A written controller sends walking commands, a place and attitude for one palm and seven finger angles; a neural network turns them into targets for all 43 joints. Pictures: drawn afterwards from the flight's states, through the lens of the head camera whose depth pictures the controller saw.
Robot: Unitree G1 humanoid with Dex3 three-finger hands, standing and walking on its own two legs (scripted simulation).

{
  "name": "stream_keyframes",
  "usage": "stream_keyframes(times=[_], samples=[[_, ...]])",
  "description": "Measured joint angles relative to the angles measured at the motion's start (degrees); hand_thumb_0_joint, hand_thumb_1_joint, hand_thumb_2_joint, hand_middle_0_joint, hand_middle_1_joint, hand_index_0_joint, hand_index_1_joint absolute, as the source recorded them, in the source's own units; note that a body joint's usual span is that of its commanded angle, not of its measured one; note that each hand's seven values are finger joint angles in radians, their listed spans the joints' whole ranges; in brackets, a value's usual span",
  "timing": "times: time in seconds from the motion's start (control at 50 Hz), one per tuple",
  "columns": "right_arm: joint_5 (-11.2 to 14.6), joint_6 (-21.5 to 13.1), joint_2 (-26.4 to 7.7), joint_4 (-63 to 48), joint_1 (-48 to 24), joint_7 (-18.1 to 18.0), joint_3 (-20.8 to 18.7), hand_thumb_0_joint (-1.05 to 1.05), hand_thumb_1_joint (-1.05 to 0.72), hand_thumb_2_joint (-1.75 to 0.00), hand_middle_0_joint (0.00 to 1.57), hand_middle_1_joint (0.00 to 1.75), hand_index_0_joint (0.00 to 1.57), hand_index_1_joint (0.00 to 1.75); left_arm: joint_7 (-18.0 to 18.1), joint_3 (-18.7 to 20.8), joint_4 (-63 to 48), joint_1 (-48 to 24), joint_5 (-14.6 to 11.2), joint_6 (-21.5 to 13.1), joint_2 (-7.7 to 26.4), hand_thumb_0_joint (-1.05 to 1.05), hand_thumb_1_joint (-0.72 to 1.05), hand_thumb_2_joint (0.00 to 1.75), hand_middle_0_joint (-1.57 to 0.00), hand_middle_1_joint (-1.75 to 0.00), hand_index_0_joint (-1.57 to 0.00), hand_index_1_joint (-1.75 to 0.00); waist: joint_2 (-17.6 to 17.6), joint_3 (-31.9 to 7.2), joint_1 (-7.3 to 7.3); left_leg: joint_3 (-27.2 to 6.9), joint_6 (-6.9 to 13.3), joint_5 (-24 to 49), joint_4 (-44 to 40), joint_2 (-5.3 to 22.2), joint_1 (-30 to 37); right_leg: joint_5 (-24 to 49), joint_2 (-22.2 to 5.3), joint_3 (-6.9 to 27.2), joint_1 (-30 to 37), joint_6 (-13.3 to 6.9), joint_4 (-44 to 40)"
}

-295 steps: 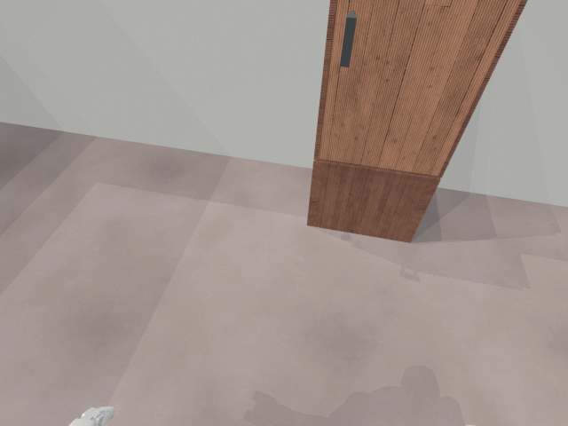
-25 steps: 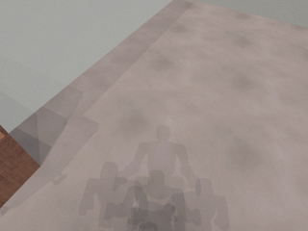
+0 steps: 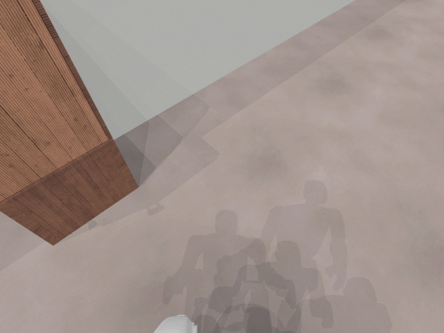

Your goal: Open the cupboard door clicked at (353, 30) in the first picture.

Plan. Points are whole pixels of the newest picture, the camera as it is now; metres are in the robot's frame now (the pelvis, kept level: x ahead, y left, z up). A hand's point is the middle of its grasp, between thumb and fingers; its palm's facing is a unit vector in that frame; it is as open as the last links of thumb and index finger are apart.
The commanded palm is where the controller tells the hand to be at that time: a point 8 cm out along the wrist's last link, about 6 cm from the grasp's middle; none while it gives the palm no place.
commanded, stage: turn to face it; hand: left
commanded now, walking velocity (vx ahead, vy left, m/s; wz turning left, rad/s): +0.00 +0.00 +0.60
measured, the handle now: out of the picture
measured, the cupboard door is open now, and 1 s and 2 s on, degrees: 0 0 0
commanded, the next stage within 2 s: take the last steps up to it in 1.12 s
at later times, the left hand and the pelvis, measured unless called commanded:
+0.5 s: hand out of the picture +0.11 +0.27 -0.14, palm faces +0.29 -0.92 -0.26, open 7.3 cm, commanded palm none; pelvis +0.02 +0.03 +0.00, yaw +17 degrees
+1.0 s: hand out of the picture -0.07 +0.18 -0.16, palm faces +0.58 -0.77 -0.27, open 7.3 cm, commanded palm none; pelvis +0.02 +0.00 +0.00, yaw +35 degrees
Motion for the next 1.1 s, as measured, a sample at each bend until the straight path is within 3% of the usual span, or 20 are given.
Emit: stream_keyframes(times=[0.08, 0.1, 0.12, 0.16, 0.24, 0.34, 0.48, 0.54, 0.58, 0.62, 0.68, 0.72, 0.78, 0.86, 0.96, 1.06, 1.08, 1.1], samples=[[0.28, -1.23, 0.68, -1.31, -2.67, 0.07, 0.84, 0.0, -0.91, -0.9, 0.19, 0.3, 0.2, 0.3, -0.23, 0.57, 0.65, 0.77, 0.06, 0.58, 1.24, 0.0, 0.9, 0.9, -0.21, -0.3, -0.21, -0.3, -1.6, 0.71, 1.09, 3.23, 1.37, 1.85, -12.94, -0.87, 6.01, -2.54, -2.12, -2.18, -1.24, 1.8, 4.26], [0.24, -1.9, 0.68, -1.94, -3.05, 0.14, 1.02, 0.0, -0.91, -0.9, 0.19, 0.3, 0.2, 0.3, -0.32, 0.78, 0.79, 1.2, -0.19, 0.75, 1.77, 0.0, 0.9, 0.9, -0.21, -0.3, -0.21, -0.3, -1.97, 0.53, 1.14, 3.87, 2.77, 4.46, -17.38, -1.31, 8.09, -3.67, -2.84, -2.55, -2.19, 2.33, 6.84], [0.16, -2.68, 1.13, -2.32, -3.74, 0.06, 1.04, 0.0, -0.91, -0.9, 0.19, 0.3, 0.2, 0.3, -0.43, 1.16, 1.17, 1.01, -0.5, 1.15, 2.65, 0.0, 0.9, 0.9, -0.21, -0.3, -0.21, -0.3, -3.24, 0.8, 1.13, 4.1, 4.92, 3.77, -17.67, -2.29, 8.13, -4.49, -3.97, -1.12, -4.15, 2.69, 11.3], [0.5, -3.92, 1.8, -3.09, -4.59, -0.14, 1.45, 0.0, -0.91, -0.9, 0.19, 0.3, 0.2, 0.3, -0.19, 1.74, 1.79, -0.02, -0.72, 2.58, 4.1, 0.0, 0.91, 0.9, -0.2, -0.3, -0.21, -0.3, -4.42, 1.41, 1.41, 3.56, 6.88, 2.64, -16.07, -2.99, 7.7, -10.21, -2.79, 4.57, -9.14, 3.48, 23.06], [0.33, -4.74, 2.09, -3.81, -3.79, -1.31, 1.85, 0.0, -0.91, -0.9, 0.2, 0.3, 0.2, 0.3, -0.15, 2.58, 1.86, -2.83, -0.72, 3.61, 5.2, 0.01, 0.91, 0.9, -0.2, -0.29, -0.2, -0.3, -3.19, 0.71, 0.74, 0.57, 7.05, 4.81, -19.88, -2.99, 9.67, -8.37, 0.32, 9.3, -15.96, 4.46, 35.52], [0.15, -4.53, 1.98, -3.31, -1.77, -1.63, 2.04, 0.0, -0.9, -0.89, 0.2, 0.3, 0.21, 0.3, -0.51, 2.77, -0.66, -6.5, -0.68, 2.66, 5.48, 0.01, 0.91, 0.9, -0.2, -0.29, -0.2, -0.3, -2.04, -0.36, 0.08, -2.87, 7.38, 7.74, -24.82, -4.2, 11.96, -2.89, 1.59, 12.43, -18.8, 5.32, 34.14], [-0.25, -3.8, 2.13, -2.68, 1.52, -1.38, 1.65, 0.0, -0.9, -0.89, 0.2, 0.3, 0.21, 0.3, -0.21, 2.18, -3.11, -10.45, -0.97, 2.44, 4.68, 0.0, 0.91, 0.9, -0.2, -0.29, -0.2, -0.3, -0.87, -1.27, -1.91, -7.38, 6.6, 8.35, -25.22, -6.03, 12.16, -3.69, 4.09, 13.77, -15.68, 5.46, 22.36], [-0.31, -3.3, 1.68, -2.35, 2.63, -1.38, 1.22, 0.0, -0.9, -0.89, 0.2, 0.3, 0.21, 0.3, -0.17, 1.55, -3.93, -11.11, -1.29, 1.94, 3.81, 0.0, 0.91, 0.9, -0.2, -0.29, -0.2, -0.3, 0.31, -1.42, -2.81, -9.25, 5.7, 7.74, -23.62, -6.68, 11.27, -2.99, 5.77, 13.54, -12.2, 4.86, 14.27], [-0.12, -2.97, 1.21, -2.16, 3.44, -1.38, 0.86, 0.0, -0.9, -0.89, 0.2, 0.3, 0.21, 0.3, -0.21, 1.07, -4.53, -10.88, -1.46, 1.21, 3.26, 0.0, 0.91, 0.9, -0.2, -0.29, -0.2, -0.3, 1.07, -1.75, -3.01, -10.41, 4.85, 6.77, -21.49, -7.35, 10.13, 1.87, 6.59, 12.94, -8.41, 4.42, 5.91], [0.32, -2.59, 0.27, -1.76, 3.8, -1.37, 0.22, 0.0, -0.9, -0.9, 0.2, 0.3, 0.21, 0.3, -0.03, 0.46, -4.63, -10.4, -1.04, 0.13, 2.24, 0.0, 0.91, 0.9, -0.2, -0.29, -0.2, -0.3, 2.86, -1.63, -3.06, -11.01, 3.7, 1.69, -14.99, -7.5, 7.51, 4.29, 6.99, 11.26, -6.9, 0.21, 3.34], [0.16, -1.49, -0.61, -1.09, 4.39, -1.26, -0.54, 0.0, -0.91, -0.9, 0.2, 0.3, 0.2, 0.3, 0.12, -0.45, -4.51, -8.68, -0.82, -0.05, 1.0, 0.0, 0.91, 0.9, -0.2, -0.3, -0.21, -0.3, 3.49, -1.79, -3.32, -7.52, 2.69, -4.67, 3.03, -7.62, 1.42, 2.6, 5.17, 8.62, -5.32, -2.26, 3.43], [-0.05, -1.01, -1.02, -0.54, 4.49, -0.75, -0.8, 0.0, -0.91, -0.9, 0.2, 0.3, 0.2, 0.3, 0.21, -0.52, -4.07, -7.24, -0.84, 0.24, 0.51, 0.0, 0.91, 0.9, -0.2, -0.3, -0.21, -0.3, 3.38, -1.95, -3.05, -5.3, 2.06, -2.16, 11.43, -6.17, -1.27, 2.97, 4.22, 7.32, -3.74, -2.28, 1.72], [-0.14, -0.71, -1.31, -0.21, 4.36, -0.27, -0.86, 0.0, -0.91, -0.9, 0.2, 0.3, 0.2, 0.3, 0.29, -0.49, -3.06, -5.45, -0.78, 0.32, 0.18, 0.0, 0.91, 0.9, -0.2, -0.3, -0.21, -0.3, 3.07, -1.77, -2.9, -3.97, 1.07, 1.68, 16.23, -3.66, -3.21, 3.73, 3.14, 5.11, -2.16, -2.24, -0.18], [-0.11, -0.18, -1.2, 0.28, 3.37, -0.14, -0.67, 0.0, -0.91, -0.9, 0.19, 0.3, 0.2, 0.3, 0.35, -0.38, -1.76, -3.13, -0.56, 0.14, 0.11, 0.0, 0.91, 0.9, -0.2, -0.3, -0.21, -0.3, 2.21, -1.11, -1.92, -3.48, 0.21, 2.54, 13.98, -1.42, -2.84, 3.95, 1.97, 2.51, -1.28, -2.15, -1.06], [0.18, -0.19, -0.61, 0.53, 0.7, -0.33, 0.03, 0.0, -0.91, -0.9, 0.19, 0.3, 0.2, 0.3, 0.26, 0.02, 0.21, -0.3, -0.02, 0.3, 0.77, 0.0, 0.91, 0.9, -0.2, -0.3, -0.21, -0.3, 0.66, -0.3, 0.03, -1.25, 0.32, -0.53, 3.02, -0.37, 0.94, 3.55, 0.46, -0.08, -1.55, -1.39, -0.25], [0.62, -1.68, 0.48, -0.56, -2.47, -0.64, 1.13, 0.0, -0.91, -0.9, 0.19, 0.3, 0.2, 0.3, 0.13, 0.9, 2.54, 2.03, 0.19, 0.79, 2.56, 0.0, 0.91, 0.9, -0.2, -0.3, -0.21, -0.3, -1.21, -0.1, 1.96, 2.1, 1.76, 0.74, -11.79, -1.23, 7.43, 2.01, -1.1, -2.14, -3.22, 0.42, 3.42], [0.62, -2.28, 0.57, -0.98, -2.79, -0.62, 1.39, 0.0, -0.91, -0.9, 0.19, 0.3, 0.2, 0.3, 0.11, 1.1, 2.96, 2.6, -0.01, 0.99, 2.96, 0.0, 0.91, 0.9, -0.2, -0.3, -0.21, -0.3, -1.37, -0.42, 2.09, 2.67, 2.38, 3.78, -16.57, -1.35, 9.56, 1.24, -1.41, -2.55, -3.9, 1.0, 5.06], [0.5, -2.98, 1.08, -1.12, -3.33, -0.71, 1.53, 0.0, -0.91, -0.9, 0.19, 0.3, 0.2, 0.3, 0.09, 1.38, 3.53, 2.7, -0.32, 1.41, 3.62, 0.0, 0.91, 0.9, -0.2, -0.3, -0.21, -0.3, -2.43, -0.35, 2.21, 2.98, 4.26, 4.08, -17.6, -2.12, 9.88, 0.48, -2.33, -1.84, -5.07, 1.48, 7.6]])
